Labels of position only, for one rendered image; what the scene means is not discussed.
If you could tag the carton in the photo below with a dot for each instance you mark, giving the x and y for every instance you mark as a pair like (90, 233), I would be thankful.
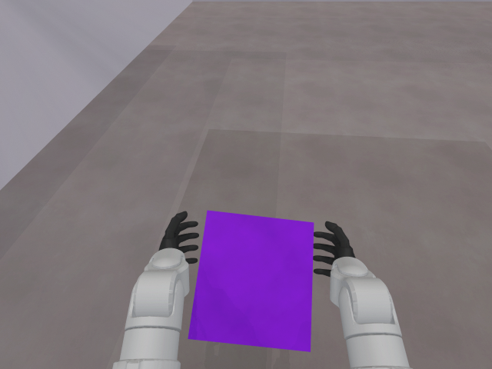
(254, 283)

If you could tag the right robot hand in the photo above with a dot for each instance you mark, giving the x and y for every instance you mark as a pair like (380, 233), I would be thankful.
(341, 249)

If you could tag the robot left forearm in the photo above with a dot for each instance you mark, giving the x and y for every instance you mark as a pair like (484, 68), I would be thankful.
(155, 314)

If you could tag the robot right forearm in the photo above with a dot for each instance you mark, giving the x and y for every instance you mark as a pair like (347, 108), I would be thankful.
(368, 317)

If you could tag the left robot hand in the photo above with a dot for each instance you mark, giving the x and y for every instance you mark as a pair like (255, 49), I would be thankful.
(172, 239)

